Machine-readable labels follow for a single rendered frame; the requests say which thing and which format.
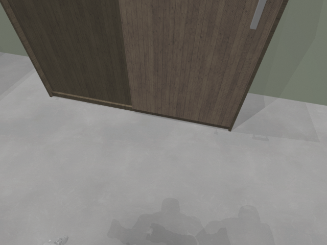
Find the wardrobe door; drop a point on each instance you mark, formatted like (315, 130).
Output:
(193, 59)
(78, 44)

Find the handle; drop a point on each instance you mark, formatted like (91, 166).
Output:
(257, 14)

